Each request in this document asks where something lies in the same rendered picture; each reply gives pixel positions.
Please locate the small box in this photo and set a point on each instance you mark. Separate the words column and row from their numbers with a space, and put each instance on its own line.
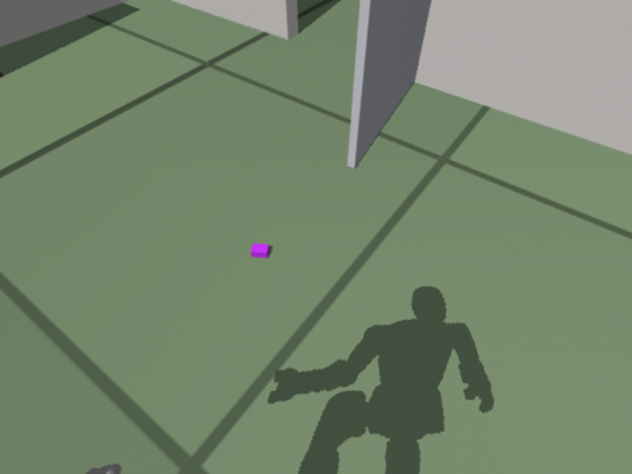
column 260, row 250

